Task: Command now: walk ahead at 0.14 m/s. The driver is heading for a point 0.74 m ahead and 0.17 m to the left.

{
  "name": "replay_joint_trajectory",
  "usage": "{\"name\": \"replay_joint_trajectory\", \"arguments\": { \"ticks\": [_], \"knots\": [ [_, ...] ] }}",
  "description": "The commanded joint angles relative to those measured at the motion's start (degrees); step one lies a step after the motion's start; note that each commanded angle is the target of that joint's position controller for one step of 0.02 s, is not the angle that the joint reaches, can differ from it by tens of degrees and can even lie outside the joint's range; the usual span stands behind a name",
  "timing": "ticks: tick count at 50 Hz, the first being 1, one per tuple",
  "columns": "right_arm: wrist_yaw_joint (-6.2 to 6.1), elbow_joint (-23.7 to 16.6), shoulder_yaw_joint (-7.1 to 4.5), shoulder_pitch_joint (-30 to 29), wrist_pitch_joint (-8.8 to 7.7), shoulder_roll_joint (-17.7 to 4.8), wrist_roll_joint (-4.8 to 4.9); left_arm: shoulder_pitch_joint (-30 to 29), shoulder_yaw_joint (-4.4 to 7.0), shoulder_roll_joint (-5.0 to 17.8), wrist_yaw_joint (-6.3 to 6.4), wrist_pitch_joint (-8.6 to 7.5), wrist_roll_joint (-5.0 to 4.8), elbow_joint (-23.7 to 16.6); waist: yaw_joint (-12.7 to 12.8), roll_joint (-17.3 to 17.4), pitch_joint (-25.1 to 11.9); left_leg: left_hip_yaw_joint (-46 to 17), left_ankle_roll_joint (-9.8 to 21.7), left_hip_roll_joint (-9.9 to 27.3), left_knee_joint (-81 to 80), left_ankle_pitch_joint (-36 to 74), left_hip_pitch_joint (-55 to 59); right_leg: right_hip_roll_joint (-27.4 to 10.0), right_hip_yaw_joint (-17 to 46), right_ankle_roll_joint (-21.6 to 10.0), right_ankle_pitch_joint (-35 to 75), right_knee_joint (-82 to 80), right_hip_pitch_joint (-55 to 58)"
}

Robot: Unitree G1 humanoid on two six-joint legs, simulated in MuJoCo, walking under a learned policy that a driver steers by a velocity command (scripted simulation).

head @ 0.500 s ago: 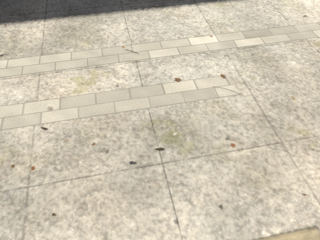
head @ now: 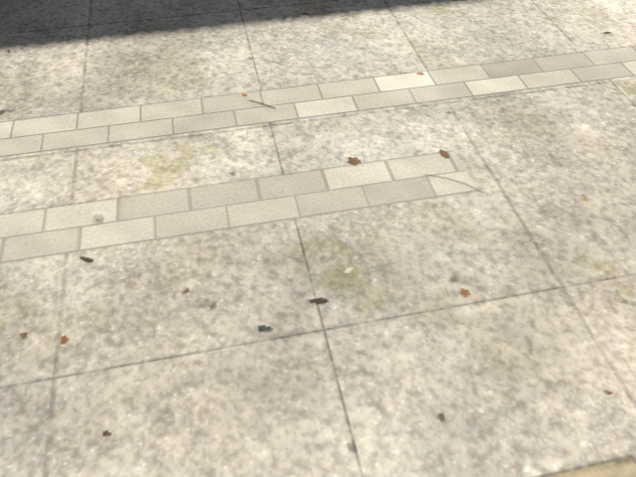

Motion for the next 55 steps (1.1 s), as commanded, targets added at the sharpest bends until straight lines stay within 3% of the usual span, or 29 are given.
{"name": "replay_joint_trajectory", "arguments": {
  "ticks": [1, 3, 5, 7, 9, 11, 12, 13, 14, 15, 16, 17, 19, 21, 27, 29, 31, 33, 35, 36, 37, 38, 39, 40, 41, 43, 46, 51, 55],
  "knots": [
    [0.11, -0.8, -1.51, 5.1, 0.38, -6.0, -0.33, 3.2, 1.38, 5.8, -0.13, 0.33, 0.25, -1.1, -0.4, 1.3, 5.5, -6.2, 4.3, 3.7, -5.3, -20.7, -8.9, -2.8, 5.3, -2.8, -21.8, -1.4, -2.6],
    [0.31, -1.3, -1.88, 6.9, 0.40, -6.3, -0.25, 1.6, 1.35, 4.6, -0.63, 0.17, 0.52, -2.8, -1.6, 2.8, 9.8, -11.2, 6.7, 6.2, -7.4, -28.7, -9.6, -1.9, 5.1, -3.4, -26.0, 2.2, -9.4],
    [0.18, -0.4, -2.97, 10.9, -0.09, -8.5, -0.18, -2.0, 0.92, 2.0, -1.37, -0.97, 1.13, -5.3, -3.5, 8.5, 10.3, -21.4, 10.3, 13.4, -14.0, -30.8, -3.1, 0.6, -0.5, -2.1, -15.6, 12.2, -16.3],
    [0.33, -0.7, -3.83, 10.2, -0.70, -9.5, -0.48, -4.3, 1.45, 3.9, -2.07, -2.30, 1.67, -7.4, -3.3, 7.8, 10.6, -25.2, 12.7, 18.0, -16.6, -26.4, -2.1, -2.1, -1.3, -2.1, -12.1, 18.0, -18.9],
    [0.65, -1.2, -4.19, 8.2, -1.44, -9.8, -0.64, -3.2, 1.83, 4.2, -2.71, -3.39, 1.17, -8.6, -1.5, 7.6, 10.6, -22.2, 12.2, 17.2, -14.8, -21.9, -3.1, -3.2, -1.1, -2.5, -14.0, 15.4, -16.4],
    [0.87, -2.5, -4.23, 3.9, -1.90, -9.0, 0.11, 3.8, 2.03, 2.8, -2.84, -4.21, 0.28, -6.6, 2.7, 5.8, 10.0, -14.5, 9.4, 12.2, -9.8, -16.6, -11.4, -0.4, -3.8, -2.7, -9.1, 5.4, -0.9],
    [0.96, -3.3, -4.16, 2.4, -2.25, -8.4, 0.01, 10.6, 2.62, 3.4, -2.57, -4.45, 0.05, -4.2, 5.3, 3.2, 8.3, -10.7, 8.0, 9.1, -4.2, -12.8, -17.6, 0.7, -2.9, -2.8, -7.8, 2.2, 10.4],
    [1.40, -4.7, -3.37, 0.5, -3.03, -5.8, -0.16, 18.3, 3.88, 7.3, -1.88, -4.93, 0.78, -2.6, 8.7, -6.9, 5.8, -3.0, 5.7, 3.6, 11.8, -6.8, -24.8, -8.5, 11.0, -4.3, -15.2, -6.2, 19.8],
    [2.06, -7.2, -2.72, 1.3, -3.58, -2.8, -0.06, 26.1, 5.69, 14.4, -1.66, -4.43, 0.51, -0.8, 9.6, -21.1, 2.0, 4.4, 3.7, -3.1, 29.7, -14.3, -35.3, -22.0, 34.9, -10.2, -26.9, -15.3, 25.7],
    [2.41, -7.7, -3.75, -2.0, -3.33, -7.4, -1.75, 22.1, 4.74, 10.5, -1.32, -3.81, 0.88, -1.5, 6.8, -9.8, 6.0, -0.5, 4.7, 0.4, 39.8, -14.4, -37.7, -23.7, 35.7, -10.9, -27.8, -15.1, 19.7],
    [3.04, -8.1, -3.62, -3.4, -3.53, -5.9, -1.51, 15.8, 4.12, 8.9, -1.41, -4.02, 1.14, -3.9, 4.2, -3.7, 8.5, -3.0, 5.3, 2.5, 42.2, -8.4, -37.8, -22.1, 29.8, -9.8, -24.4, -15.1, 14.8],
    [3.51, -7.6, -3.33, -2.7, -3.84, -4.5, -0.76, 11.8, 3.80, 8.1, -1.39, -4.47, 1.15, -5.2, 2.2, -1.7, 8.5, -4.0, 5.1, 3.7, 41.7, -3.4, -35.8, -19.8, 23.7, -8.4, -17.7, -16.0, 12.2],
    [4.08, -7.0, -3.71, -1.6, -3.26, -4.6, -1.07, 9.7, 2.75, 5.7, -0.97, -5.48, 0.74, -5.7, 0.2, -2.0, 7.1, -3.2, 4.2, 4.5, 39.8, 1.4, -33.5, -16.3, 13.7, -5.9, -5.7, -16.7, 11.6],
    [4.28, -7.3, -4.03, -2.0, -2.37, -4.7, -1.01, 12.7, 2.21, 5.1, -0.69, -6.09, 0.60, -4.4, -0.1, -3.3, 5.5, -1.4, 3.8, 3.4, 40.3, 3.7, -34.6, -14.8, 7.0, -4.6, 9.4, -14.9, 14.2],
    [4.77, -14.1, -2.77, -17.2, -1.70, -2.6, -0.40, 13.4, 1.10, 5.0, -0.12, -6.57, 0.66, -4.2, 0.8, -4.6, 8.3, 5.8, 3.2, 1.4, 23.1, 11.9, -32.5, -11.8, -5.3, -2.9, 27.8, -14.6, 9.7],
    [4.91, -15.9, -2.46, -20.2, -1.53, -2.9, -0.32, 14.6, 1.18, 6.5, 0.27, -6.73, 0.52, -3.7, 1.1, -5.2, 8.2, 9.2, 4.2, -0.1, 16.1, 12.4, -27.4, -12.7, -7.4, -2.8, 35.3, -13.5, 10.0],
    [4.68, -15.8, -3.03, -17.6, -1.46, -4.8, -0.47, 14.7, 1.58, 8.4, 0.80, -6.96, 0.27, -3.6, -0.8, -5.8, 5.5, 11.3, 6.5, -2.7, 13.9, 11.3, -21.4, -13.8, -9.5, -2.1, 51.8, -7.3, 12.9],
    [4.30, -13.7, -4.17, -9.2, -1.63, -7.2, -0.73, 13.2, 2.28, 10.3, 1.43, -6.58, 0.24, -4.2, -5.0, -7.2, 0.5, 11.4, 9.5, -5.2, 13.9, 7.7, -13.1, -15.3, -10.7, -1.9, 62.8, 5.0, 14.6],
    [3.90, -9.5, -6.20, 4.1, -1.93, -10.8, -1.36, 10.0, 3.07, 11.9, 0.66, -6.03, 0.45, -5.9, -11.7, -6.8, -5.7, 7.0, 13.5, -5.0, 6.9, 5.8, 2.4, -14.7, -11.0, -2.4, 50.6, 27.9, 8.4],
    [3.38, -9.5, -7.62, 6.6, -1.67, -15.0, -1.62, 8.9, 2.75, 8.9, -0.31, -6.01, 0.92, -8.1, -11.7, 1.8, -9.1, -9.4, 17.5, 7.1, 4.3, -1.5, 11.9, -9.2, -11.4, -2.0, 13.2, 48.7, -3.9],
    [3.64, -11.1, -8.23, 3.4, -1.05, -18.6, -1.21, 10.5, 2.52, 5.7, -1.50, -6.13, -0.12, -12.5, -6.4, 11.5, -13.5, -43.4, 27.9, 20.2, -4.5, -4.1, 23.0, 2.2, -2.4, -0.3, -20.9, 66.0, -25.0],
    [3.36, -11.2, -7.86, 0.9, -0.73, -16.8, -0.01, 3.4, 2.91, 9.0, -1.99, -6.81, 0.57, -14.3, -6.8, 2.6, -7.5, -40.8, 25.6, 19.0, -10.2, -11.2, 18.4, -2.1, 4.4, -1.4, -14.5, 64.8, -32.4],
    [3.08, -11.7, -7.09, -2.4, -0.94, -14.1, 0.20, 0.7, 3.02, 9.7, -2.34, -7.47, 0.25, -15.7, -4.8, -0.5, -1.6, -34.5, 22.8, 18.2, -12.1, -8.7, 10.5, -4.7, 4.3, -1.5, -8.7, 59.6, -32.2],
    [3.00, -12.0, -6.45, -4.5, -1.42, -11.7, -0.02, 1.2, 3.18, 9.5, -2.11, -7.58, 0.26, -15.4, -1.7, -5.3, 1.5, -29.2, 20.0, 15.9, -12.9, 0.1, 3.4, -6.6, 3.9, -1.0, -6.3, 54.2, -28.3],
    [2.67, -12.3, -6.01, -5.4, -2.07, -10.7, 0.16, 1.8, 3.17, 8.8, -1.88, -6.72, 1.07, -15.4, 0.3, -6.1, 2.2, -24.3, 18.5, 13.1, -12.6, 8.0, -1.6, -7.6, 4.2, 0.1, -6.3, 50.7, -24.2],
    [2.38, -12.2, -5.58, -4.6, -3.45, -10.6, 0.54, 2.9, 2.95, 7.4, -2.11, -4.40, 2.26, -15.8, 2.1, -3.9, 1.4, -18.3, 17.2, 9.5, -12.3, 17.2, -6.0, -8.4, 3.7, 2.0, -6.9, 45.5, -19.7],
    [2.33, -11.9, -5.94, -0.8, -4.13, -13.0, 0.89, -2.8, 3.00, 7.6, -2.55, -2.73, 2.48, -18.8, 1.1, -0.7, 2.2, -14.9, 15.4, 6.5, -12.5, 22.5, -6.7, -8.6, 1.5, 4.2, -2.0, 38.0, -22.7],
    [2.41, -12.0, -5.93, 6.8, -3.35, -13.0, 0.73, -15.5, 2.90, 8.5, -3.21, -2.22, 2.00, -24.1, -4.1, 2.5, 1.9, -16.4, 10.9, 5.4, -10.6, 27.8, 1.7, -6.9, 0.7, 5.0, 8.1, 25.9, -29.6],
    [1.84, -12.6, -5.92, 10.3, -3.01, -13.4, 0.21, -23.0, 2.12, 8.6, -3.71, -2.58, 1.64, -27.5, -6.5, 3.7, 2.1, -18.5, 11.3, 5.9, -8.0, 32.1, 8.4, -4.5, 0.6, 4.5, 8.7, 18.3, -31.3]
  ]
}}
